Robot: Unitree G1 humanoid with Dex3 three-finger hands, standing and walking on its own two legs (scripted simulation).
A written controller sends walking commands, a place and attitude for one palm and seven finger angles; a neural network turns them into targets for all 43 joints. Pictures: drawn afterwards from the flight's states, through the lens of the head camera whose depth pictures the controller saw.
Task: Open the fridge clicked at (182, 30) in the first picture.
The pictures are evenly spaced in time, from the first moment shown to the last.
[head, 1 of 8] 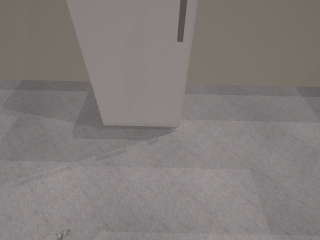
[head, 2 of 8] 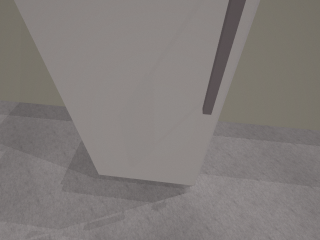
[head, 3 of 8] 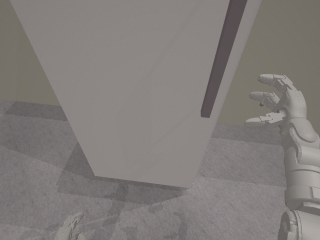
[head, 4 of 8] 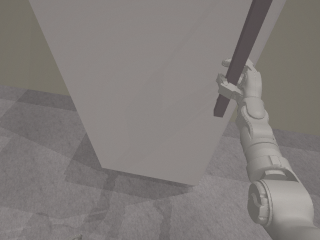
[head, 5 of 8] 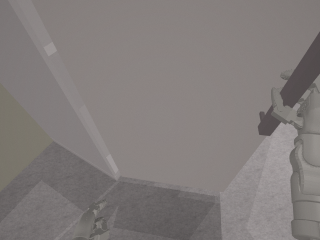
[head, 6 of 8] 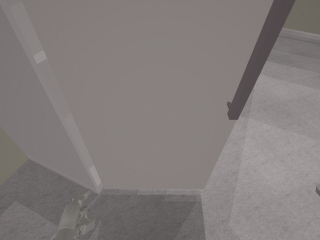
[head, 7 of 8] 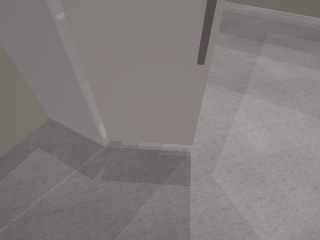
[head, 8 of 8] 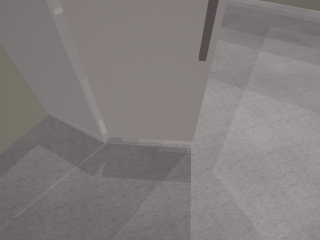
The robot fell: no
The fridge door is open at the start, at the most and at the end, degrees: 0 75 65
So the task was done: yes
